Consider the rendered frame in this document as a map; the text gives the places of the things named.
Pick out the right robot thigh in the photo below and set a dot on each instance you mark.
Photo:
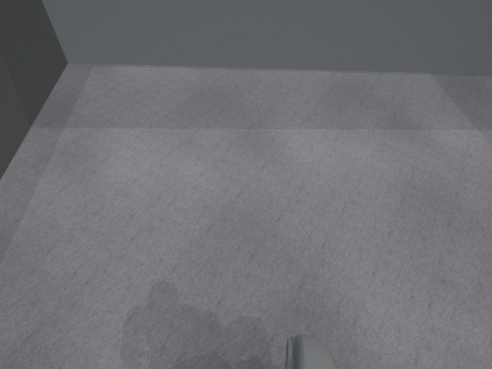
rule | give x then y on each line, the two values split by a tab
308	352

